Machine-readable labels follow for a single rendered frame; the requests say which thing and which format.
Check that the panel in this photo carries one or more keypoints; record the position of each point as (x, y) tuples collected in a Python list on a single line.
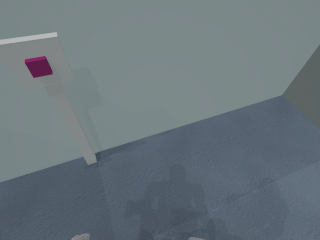
[(14, 51)]

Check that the button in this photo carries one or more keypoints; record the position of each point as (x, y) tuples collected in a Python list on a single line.
[(38, 66)]

